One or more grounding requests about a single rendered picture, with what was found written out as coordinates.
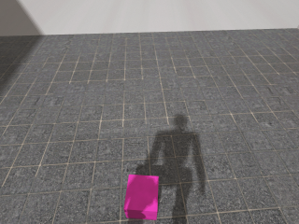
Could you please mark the carton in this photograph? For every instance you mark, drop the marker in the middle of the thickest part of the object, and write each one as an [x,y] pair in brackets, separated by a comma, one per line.
[141,198]

